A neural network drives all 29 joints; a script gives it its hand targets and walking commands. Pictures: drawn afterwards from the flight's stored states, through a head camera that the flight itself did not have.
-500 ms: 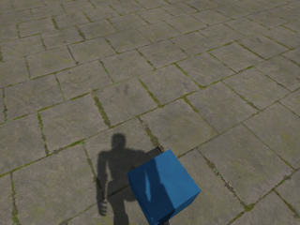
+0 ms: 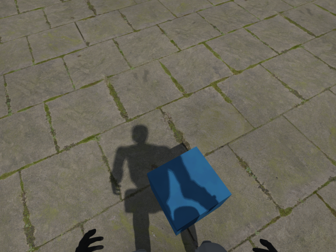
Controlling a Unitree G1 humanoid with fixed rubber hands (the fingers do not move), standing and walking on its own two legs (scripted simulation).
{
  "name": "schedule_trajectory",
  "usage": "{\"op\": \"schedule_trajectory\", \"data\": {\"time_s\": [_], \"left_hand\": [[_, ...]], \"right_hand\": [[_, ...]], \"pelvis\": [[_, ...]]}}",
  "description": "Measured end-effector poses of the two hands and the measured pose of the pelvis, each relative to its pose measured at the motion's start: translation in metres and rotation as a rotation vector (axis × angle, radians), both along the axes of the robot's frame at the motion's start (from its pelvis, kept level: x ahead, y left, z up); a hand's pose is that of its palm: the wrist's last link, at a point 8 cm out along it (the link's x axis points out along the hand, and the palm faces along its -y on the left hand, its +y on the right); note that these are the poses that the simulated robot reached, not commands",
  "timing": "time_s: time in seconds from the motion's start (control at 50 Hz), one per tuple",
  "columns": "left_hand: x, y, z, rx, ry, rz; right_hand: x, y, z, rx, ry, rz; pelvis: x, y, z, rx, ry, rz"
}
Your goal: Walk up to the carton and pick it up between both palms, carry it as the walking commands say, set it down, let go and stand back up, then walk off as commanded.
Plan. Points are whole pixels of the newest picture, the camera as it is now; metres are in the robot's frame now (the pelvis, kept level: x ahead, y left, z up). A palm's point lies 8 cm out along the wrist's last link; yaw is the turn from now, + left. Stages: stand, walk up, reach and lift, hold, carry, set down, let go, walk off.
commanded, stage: reach and lift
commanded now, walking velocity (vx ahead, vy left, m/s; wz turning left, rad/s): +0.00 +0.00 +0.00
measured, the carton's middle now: (186, 191) +0.40 -0.08 -0.61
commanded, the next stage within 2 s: none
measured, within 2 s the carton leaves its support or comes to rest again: neither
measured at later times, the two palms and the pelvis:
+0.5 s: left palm (93, 243) +0.16 +0.22 -0.17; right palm (257, 250) +0.13 -0.22 -0.17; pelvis -0.07 +0.00 -0.05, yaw +2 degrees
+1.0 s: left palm (98, 192) +0.30 +0.23 -0.17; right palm (244, 195) +0.27 -0.23 -0.18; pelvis -0.17 -0.01 -0.10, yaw +3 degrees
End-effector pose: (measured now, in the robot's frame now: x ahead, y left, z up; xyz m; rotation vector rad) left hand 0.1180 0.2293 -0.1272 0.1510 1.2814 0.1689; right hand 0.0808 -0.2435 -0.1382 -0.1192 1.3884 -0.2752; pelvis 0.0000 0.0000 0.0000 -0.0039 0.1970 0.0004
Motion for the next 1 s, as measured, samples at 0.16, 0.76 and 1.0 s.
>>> {"op": "schedule_trajectory", "data": {"time_s": [0.16,0.76,1.0], "left_hand": [[0.072,-0.011,0.011,-0.06,0.013,-0.082],[0.089,-0.005,-0.048,-0.081,-0.197,-0.098],[0.179,-0.004,-0.046,-0.066,-0.339,-0.087]], "right_hand": [[0.103,0.028,0.022,0.091,-0.122,0.115],[0.099,0.017,-0.038,0.095,-0.31,0.067],[0.189,0.018,-0.043,0.055,-0.446,0.038]], "pelvis": [[-0.007,-0.003,-0.004,-0.002,0.124,0.014],[-0.14,-0.005,-0.076,-0.014,0.099,0.035],[-0.172,-0.014,-0.1,-0.014,0.133,0.054]]}}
